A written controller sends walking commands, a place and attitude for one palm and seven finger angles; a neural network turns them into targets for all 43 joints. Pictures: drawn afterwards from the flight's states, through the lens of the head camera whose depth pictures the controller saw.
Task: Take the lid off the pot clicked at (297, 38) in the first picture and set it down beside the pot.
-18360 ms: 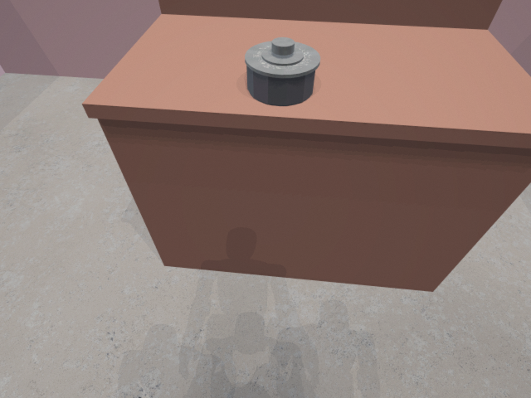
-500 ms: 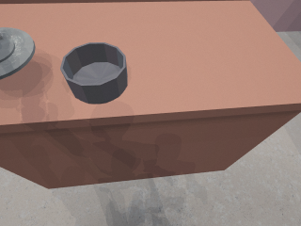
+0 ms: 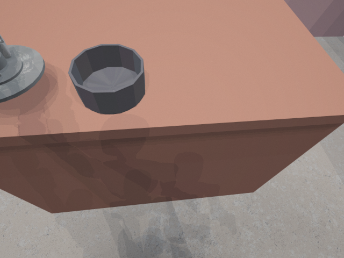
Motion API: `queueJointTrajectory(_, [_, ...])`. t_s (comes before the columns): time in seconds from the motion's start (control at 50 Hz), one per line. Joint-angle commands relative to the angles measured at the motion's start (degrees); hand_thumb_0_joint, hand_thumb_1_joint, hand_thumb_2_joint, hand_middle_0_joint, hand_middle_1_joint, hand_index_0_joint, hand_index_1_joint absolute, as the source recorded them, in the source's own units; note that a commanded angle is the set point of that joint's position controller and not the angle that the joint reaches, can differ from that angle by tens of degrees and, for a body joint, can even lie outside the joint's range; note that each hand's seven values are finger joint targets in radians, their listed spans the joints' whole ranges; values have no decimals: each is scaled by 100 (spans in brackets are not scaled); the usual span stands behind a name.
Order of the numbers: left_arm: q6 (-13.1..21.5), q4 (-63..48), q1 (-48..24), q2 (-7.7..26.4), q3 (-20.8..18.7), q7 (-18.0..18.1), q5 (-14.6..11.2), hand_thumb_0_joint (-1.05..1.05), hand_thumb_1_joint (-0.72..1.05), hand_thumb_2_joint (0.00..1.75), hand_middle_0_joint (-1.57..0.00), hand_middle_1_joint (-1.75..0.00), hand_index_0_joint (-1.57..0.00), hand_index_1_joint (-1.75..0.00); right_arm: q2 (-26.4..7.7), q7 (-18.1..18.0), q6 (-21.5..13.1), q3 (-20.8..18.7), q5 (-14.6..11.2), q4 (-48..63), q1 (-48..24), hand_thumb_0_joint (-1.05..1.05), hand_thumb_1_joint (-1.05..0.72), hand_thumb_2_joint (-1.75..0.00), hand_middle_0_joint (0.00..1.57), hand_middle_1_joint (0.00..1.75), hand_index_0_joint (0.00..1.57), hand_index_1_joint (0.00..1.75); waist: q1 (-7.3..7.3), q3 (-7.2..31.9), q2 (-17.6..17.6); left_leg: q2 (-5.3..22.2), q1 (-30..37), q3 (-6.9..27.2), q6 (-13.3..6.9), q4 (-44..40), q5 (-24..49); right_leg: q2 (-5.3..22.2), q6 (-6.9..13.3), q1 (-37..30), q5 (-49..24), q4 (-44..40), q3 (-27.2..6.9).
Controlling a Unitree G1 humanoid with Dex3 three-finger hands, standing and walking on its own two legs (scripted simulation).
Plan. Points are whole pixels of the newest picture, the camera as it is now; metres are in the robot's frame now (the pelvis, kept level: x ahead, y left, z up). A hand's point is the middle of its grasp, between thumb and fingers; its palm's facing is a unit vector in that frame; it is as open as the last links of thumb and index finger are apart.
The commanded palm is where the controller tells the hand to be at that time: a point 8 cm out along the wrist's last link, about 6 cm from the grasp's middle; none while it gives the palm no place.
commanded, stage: lower the lid onto the table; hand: left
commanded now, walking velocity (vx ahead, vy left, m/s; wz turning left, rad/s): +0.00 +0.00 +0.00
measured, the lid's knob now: out of the picture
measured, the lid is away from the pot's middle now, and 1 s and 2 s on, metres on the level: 0.22 0.22 0.23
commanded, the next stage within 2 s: open the fingers wide in 0.94 s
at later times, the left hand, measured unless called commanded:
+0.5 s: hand out of the picture +0.49 +0.33 +0.15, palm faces -0.42 -0.23 -0.88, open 8.2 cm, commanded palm +0.52 +0.33 +0.22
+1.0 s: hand (6, 80) +0.49 +0.33 +0.13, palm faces -0.45 -0.21 -0.87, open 8.3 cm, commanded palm +0.53 +0.32 +0.18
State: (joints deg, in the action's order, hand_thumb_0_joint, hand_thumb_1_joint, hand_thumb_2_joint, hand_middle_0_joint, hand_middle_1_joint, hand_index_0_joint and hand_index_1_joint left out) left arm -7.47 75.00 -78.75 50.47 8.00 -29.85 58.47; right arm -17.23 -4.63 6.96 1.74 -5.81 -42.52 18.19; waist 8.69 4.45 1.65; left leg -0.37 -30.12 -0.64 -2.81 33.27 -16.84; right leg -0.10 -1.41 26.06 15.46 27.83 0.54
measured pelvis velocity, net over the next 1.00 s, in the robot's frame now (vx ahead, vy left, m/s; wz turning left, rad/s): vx -0.01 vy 0.01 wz -0.02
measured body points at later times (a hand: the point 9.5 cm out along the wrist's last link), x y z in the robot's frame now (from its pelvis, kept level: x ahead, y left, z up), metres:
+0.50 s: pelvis +0.00 +0.01 -0.01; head +0.09 +0.02 +0.43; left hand +0.51 +0.34 +0.20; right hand -0.02 -0.27 -0.12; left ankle -0.02 +0.09 -0.73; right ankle -0.03 -0.14 -0.73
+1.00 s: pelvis -0.01 +0.01 -0.01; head +0.10 +0.03 +0.42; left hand +0.51 +0.33 +0.18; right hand -0.04 -0.27 -0.13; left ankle -0.02 +0.09 -0.73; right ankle -0.03 -0.14 -0.73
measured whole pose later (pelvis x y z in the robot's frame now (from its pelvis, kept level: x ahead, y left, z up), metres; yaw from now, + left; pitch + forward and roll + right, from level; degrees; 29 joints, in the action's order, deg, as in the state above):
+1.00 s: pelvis -0.01 +0.01 -0.01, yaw -1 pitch +18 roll -4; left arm -3.3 79.1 -78.2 50.6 7.3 -26.9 59.5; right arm -16.2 -5.2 7.3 1.8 -5.1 -42.9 21.3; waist 10.7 5.4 2.0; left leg 0.3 -39.0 -0.6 -3.4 41.1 -19.8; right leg -0.8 -2.0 34.2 17.4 33.8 0.5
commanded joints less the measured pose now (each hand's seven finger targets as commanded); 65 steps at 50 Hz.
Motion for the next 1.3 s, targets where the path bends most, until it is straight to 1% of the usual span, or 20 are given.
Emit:
queueJointTrajectory(0.0, [11, -1101, -3021, 1117, 13, 295, 24, 0, 66, 97, -74, -110, -72, -107, -1033, -68, -69, -322, 39, 244, 601, 0, -90, -90, 20, 30, 20, 30, 105, 2339, 815, -19, 2346, 200, -89, 41, 2888, -331, 206, 60, -1565, -137, 234])
queueJointTrajectory(0.04, [71, -1372, -3231, 1485, -233, 331, 74, 0, 66, 97, -74, -110, -72, -107, -1063, -82, -91, -330, 69, 217, 616, 0, -90, -90, 20, 30, 20, 30, 60, 2679, 883, -12, 2485, 199, -94, 93, 3076, -339, 196, -40, -1679, -94, 182])
queueJointTrajectory(0.16, [128, -956, -3044, 1227, -35, 358, 82, 0, 66, 97, -74, -110, -72, -107, -1037, -119, -87, -310, 52, 196, 698, 0, -90, -90, 20, 30, 20, 30, 122, 2396, 913, -46, 2282, 200, -74, 166, 3004, -366, 212, 195, -1593, -34, 239])
queueJointTrajectory(0.28, [218, -1061, -3119, 1728, -316, 425, 119, 0, 66, 97, -74, -110, -72, -107, -1074, -167, -65, -290, 52, 201, 790, 0, -90, -90, 20, 30, 20, 30, 115, 2620, 862, -37, 2089, 143, -102, 201, 2841, -351, 193, -20, -1759, 32, 184])
queueJointTrajectory(0.32, [294, -1324, -3120, 1523, -224, 403, 54, 0, 66, 97, -74, -110, -72, -107, -1040, -169, -104, -301, 32, 209, 798, 0, -90, -90, 20, 30, 20, 30, 60, 2914, 1249, 17, 2610, 198, -8, 306, 3753, -389, 217, 143, -1861, 107, 245])
queueJointTrajectory(0.42, [329, -977, -2703, 1401, -229, 392, 45, 0, 66, 97, -74, -110, -72, -107, -1063, -145, -65, -321, 42, 191, 926, 0, -90, -90, 20, 30, 20, 30, 73, 2725, 1018, 29, 2491, 239, 42, 390, 3883, -435, 210, 339, -1788, 160, 292])
queueJointTrajectory(0.5, [282, -786, -2854, 1405, -186, 428, 93, 0, 66, 97, -74, -110, -72, -107, -1088, -136, -16, -335, 86, 148, 1007, 0, -90, -90, 20, 30, 20, 30, 197, 2431, 853, 6, 2114, 228, -35, 377, 3023, -431, 192, 488, -1531, 120, 263])
queueJointTrajectory(0.62, [402, -1032, -2913, 1397, -219, 448, 57, 0, 66, 97, -74, -110, -72, -107, -1061, -170, -76, -328, 72, 122, 1078, 0, -90, -90, 20, 30, 20, 30, 166, 2865, 1176, 56, 2539, 296, 57, 537, 3885, -467, 200, 606, -1688, 263, 303])
queueJointTrajectory(0.78, [401, -780, -2900, 1282, -137, 498, 129, 0, 66, 97, -74, -110, -72, -107, -1065, -148, 6, -339, 99, 139, 1139, 0, -90, -90, 20, 30, 20, 30, 259, 2528, 1203, 58, 2186, 306, 34, 607, 3268, -472, 204, 908, -1424, 299, 304])
queueJointTrajectory(0.84, [446, -1041, -3096, 1505, -317, 529, 170, 0, 66, 97, -74, -110, -72, -107, -1064, -158, -15, -361, 133, 130, 1167, 0, -90, -90, 20, 30, 20, 30, 220, 2936, 1385, 96, 2470, 372, 70, 678, 3518, -490, 189, 940, -1380, 358, 287])
queueJointTrajectory(0.88, [415, -600, -2752, 1206, -133, 504, 112, 0, 66, 97, -74, -110, -72, -107, -1064, -160, 1, -341, 103, 121, 1203, 0, -90, -90, 20, 30, 20, 30, 299, 2532, 932, 63, 2099, 342, 22, 663, 3180, -489, 187, 972, -1361, 357, 328])
queueJointTrajectory(0.94, [438, -930, -2959, 1333, -230, 540, 143, 0, 66, 97, -74, -110, -72, -107, -1068, -147, 23, -372, 136, 104, 1206, 0, -90, -90, 20, 30, 20, 30, 261, 2894, 1193, 83, 2263, 344, 35, 721, 3335, -494, 187, 948, -1417, 428, 294])
queueJointTrajectory(1.0, [404, -441, -2583, 1137, -105, 531, 126, 0, 66, 97, -74, -110, -72, -107, -1051, -149, 41, -333, 105, 147, 1194, 0, -90, -90, 20, 30, 20, 30, 316, 2426, 850, 18, 1813, 292, -21, 711, 2796, -494, 200, 957, -1280, 422, 329])
queueJointTrajectory(1.02, [525, -815, -1626, 1229, -418, 521, 8, 0, 66, 97, -74, -110, -72, -107, -1002, -104, 18, -343, 38, 339, 1124, 0, -90, -90, 20, 30, 20, 30, -70, 2667, 889, -41, 1938, 286, 45, 666, 3303, -514, 272, 613, -1421, 547, 402])
queueJointTrajectory(1.04, [829, -1638, -1508, 1994, -1085, 684, 231, 0, 64, 95, -73, -109, -71, -107, -1019, -119, 160, -386, 167, 430, 1079, 0, -90, -90, 20, 30, 20, 30, -107, 2958, 774, 58, 1886, 269, 26, 777, 3444, -495, 242, 533, -1575, 571, 307])
queueJointTrajectory(1.08, [956, -1788, -1672, 1485, -658, 731, 180, 0, 61, 93, -71, -109, -69, -106, -950, -139, 297, -405, 132, 518, 926, 0, -90, -90, 20, 30, 20, 30, 17, 2773, 930, 28, 1833, 191, -25, 734, 3161, -471, 236, 664, -1480, 485, 268])
queueJointTrajectory(1.12, [1100, -1922, -1573, 1730, -844, 721, 61, 0, 58, 91, -68, -108, -67, -105, -986, -190, 375, -379, 81, 530, 887, 0, -90, -90, 20, 30, 20, 30, -24, 2572, 709, 4, 1658, 151, -69, 663, 2825, -465, 250, 487, -1363, 444, 283])
queueJointTrajectory(1.14, [1123, -2042, -1685, 2257, -1204, 772, 109, 0, 57, 90, -67, -107, -66, -105, -1012, -193, 426, -399, 96, 560, 884, 0, -90, -90, 20, 30, 20, 30, -54, 2815, 786, -4, 1677, 157, -75, 658, 2625, -463, 238, 407, -1359, 449, 205])
queueJointTrajectory(1.18, [1103, -1776, -1548, 1783, -798, 726, 79, 0, 53, 89, -66, -106, -64, -104, -954, -211, 460, -375, 61, 575, 809, 0, -90, -90, 20, 30, 20, 30, 33, 2501, 843, -42, 1524, 98, -87, 629, 2400, -450, 250, 513, -1310, 415, 239])
queueJointTrajectory(1.28, [1225, -1967, -1603, 1891, -896, 726, 50, 0, 44, 86, -61, -102, -60, -100, -941, -210, 514, -367, 59, 590, 746, 0, -90, -90, 20, 30, 20, 30, -2, 2674, 990, -20, 1773, 151, -74, 677, 2665, -457, 266, 570, -1331, 443, 232])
